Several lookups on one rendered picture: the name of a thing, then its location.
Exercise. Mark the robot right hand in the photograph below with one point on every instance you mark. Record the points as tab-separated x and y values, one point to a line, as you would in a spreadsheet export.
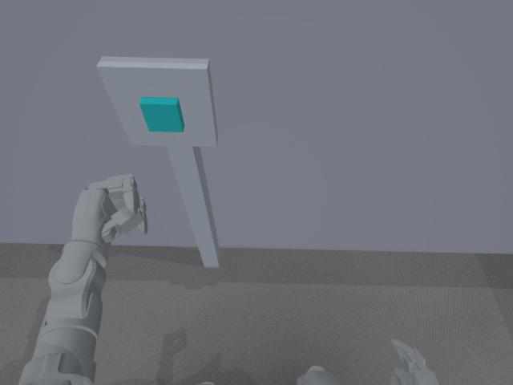
414	363

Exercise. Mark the right robot shin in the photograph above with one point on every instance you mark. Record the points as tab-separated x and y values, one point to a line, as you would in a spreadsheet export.
316	368

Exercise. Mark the panel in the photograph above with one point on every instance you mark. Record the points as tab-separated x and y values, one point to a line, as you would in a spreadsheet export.
127	80

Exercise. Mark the robot left hand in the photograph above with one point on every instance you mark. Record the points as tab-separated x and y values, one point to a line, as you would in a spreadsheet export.
97	219

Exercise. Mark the button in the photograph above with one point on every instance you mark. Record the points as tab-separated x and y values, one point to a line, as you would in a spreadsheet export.
162	114

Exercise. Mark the robot left forearm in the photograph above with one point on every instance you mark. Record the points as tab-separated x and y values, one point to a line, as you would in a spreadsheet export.
66	342

